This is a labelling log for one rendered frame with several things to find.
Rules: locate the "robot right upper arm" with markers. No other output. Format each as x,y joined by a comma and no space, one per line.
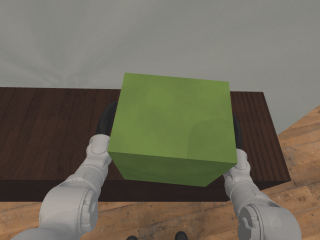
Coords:
261,222

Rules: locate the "carton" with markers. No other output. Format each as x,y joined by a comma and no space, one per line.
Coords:
173,130

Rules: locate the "robot left hand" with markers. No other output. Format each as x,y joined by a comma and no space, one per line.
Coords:
105,121

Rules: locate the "left robot forearm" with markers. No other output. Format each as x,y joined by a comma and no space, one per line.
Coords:
94,170

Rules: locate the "robot right hand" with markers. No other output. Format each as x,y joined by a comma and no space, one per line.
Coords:
237,132

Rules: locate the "robot left upper arm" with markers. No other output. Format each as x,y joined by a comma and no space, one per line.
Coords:
67,213

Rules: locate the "pedestal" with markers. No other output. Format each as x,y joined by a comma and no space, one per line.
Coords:
45,132

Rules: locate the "right robot forearm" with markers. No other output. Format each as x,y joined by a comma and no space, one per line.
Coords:
241,189

